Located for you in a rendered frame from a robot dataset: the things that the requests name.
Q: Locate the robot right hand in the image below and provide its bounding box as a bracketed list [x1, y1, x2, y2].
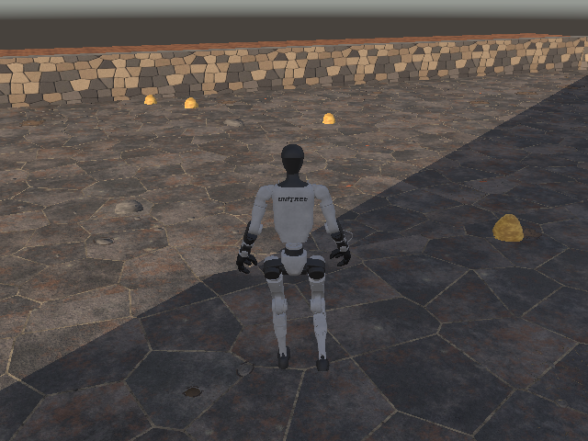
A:
[330, 248, 351, 266]

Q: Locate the left robot forearm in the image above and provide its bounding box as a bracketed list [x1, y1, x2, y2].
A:
[239, 221, 257, 257]

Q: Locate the robot left hand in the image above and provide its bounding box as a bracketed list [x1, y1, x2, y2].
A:
[236, 254, 257, 274]

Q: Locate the right robot upper arm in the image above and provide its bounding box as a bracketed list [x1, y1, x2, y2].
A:
[312, 184, 339, 234]

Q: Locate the left robot upper arm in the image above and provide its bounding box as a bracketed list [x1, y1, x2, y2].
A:
[248, 185, 274, 235]

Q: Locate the right robot forearm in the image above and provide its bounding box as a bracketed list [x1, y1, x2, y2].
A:
[331, 220, 349, 252]

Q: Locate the left robot shin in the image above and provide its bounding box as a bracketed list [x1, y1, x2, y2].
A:
[272, 299, 287, 357]

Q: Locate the robot head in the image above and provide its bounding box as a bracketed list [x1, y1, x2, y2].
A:
[277, 144, 308, 187]

